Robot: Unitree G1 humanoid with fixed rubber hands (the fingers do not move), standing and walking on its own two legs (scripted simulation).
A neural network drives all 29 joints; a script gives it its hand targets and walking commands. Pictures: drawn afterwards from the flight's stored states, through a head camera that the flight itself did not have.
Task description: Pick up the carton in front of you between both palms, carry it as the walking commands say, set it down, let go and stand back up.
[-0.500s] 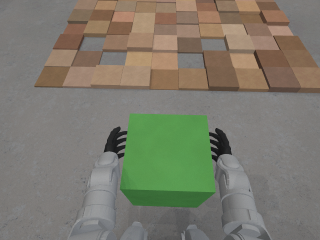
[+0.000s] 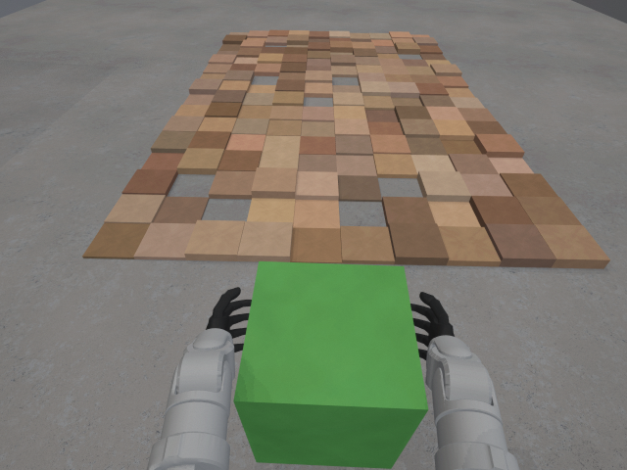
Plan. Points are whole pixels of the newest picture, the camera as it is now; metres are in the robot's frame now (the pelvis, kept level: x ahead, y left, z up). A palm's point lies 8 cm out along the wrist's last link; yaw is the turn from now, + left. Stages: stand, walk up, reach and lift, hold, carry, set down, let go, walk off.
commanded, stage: reach and lift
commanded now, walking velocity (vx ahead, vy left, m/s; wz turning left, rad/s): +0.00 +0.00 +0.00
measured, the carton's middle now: (327, 368) +0.30 +0.00 -0.05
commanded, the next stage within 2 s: hold in 0.86 s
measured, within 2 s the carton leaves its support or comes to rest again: neither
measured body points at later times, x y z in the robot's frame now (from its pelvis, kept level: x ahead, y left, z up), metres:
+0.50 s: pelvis +0.01 +0.00 +0.00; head -0.01 +0.00 +0.45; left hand +0.31 +0.15 +0.03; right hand +0.32 -0.15 +0.03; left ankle +0.02 +0.12 -0.74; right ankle +0.02 -0.12 -0.74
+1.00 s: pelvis +0.01 +0.00 +0.01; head -0.03 +0.00 +0.46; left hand +0.31 +0.15 +0.05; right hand +0.31 -0.15 +0.05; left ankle +0.02 +0.12 -0.74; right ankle +0.02 -0.12 -0.74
